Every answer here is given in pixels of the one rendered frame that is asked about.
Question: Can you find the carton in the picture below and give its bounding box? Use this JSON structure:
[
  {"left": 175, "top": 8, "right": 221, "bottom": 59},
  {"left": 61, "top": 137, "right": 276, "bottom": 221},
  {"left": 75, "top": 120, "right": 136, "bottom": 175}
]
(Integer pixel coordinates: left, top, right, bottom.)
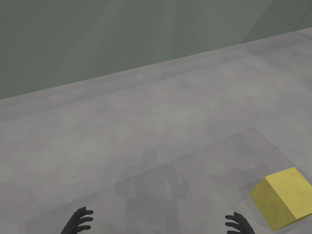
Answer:
[{"left": 249, "top": 167, "right": 312, "bottom": 232}]

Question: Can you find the robot left hand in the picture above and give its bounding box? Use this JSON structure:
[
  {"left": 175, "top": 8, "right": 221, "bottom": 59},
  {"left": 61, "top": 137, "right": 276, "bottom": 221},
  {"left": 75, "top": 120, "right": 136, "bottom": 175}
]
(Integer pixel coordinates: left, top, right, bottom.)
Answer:
[{"left": 60, "top": 207, "right": 94, "bottom": 234}]

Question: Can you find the robot right hand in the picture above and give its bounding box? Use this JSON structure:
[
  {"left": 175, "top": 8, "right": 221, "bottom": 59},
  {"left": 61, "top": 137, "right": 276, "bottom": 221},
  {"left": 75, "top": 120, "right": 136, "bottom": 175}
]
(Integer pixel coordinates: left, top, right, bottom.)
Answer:
[{"left": 225, "top": 212, "right": 255, "bottom": 234}]

